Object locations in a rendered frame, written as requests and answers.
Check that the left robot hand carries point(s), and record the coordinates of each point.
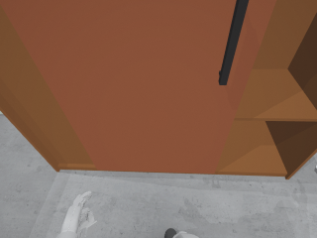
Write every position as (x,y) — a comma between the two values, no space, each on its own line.
(72,221)

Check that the handle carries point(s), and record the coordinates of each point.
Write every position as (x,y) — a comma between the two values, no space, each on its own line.
(233,38)

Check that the wardrobe door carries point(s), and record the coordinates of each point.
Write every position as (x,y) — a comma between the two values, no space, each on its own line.
(25,89)
(138,80)

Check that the robot right foot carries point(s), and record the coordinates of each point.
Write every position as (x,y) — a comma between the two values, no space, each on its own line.
(169,233)

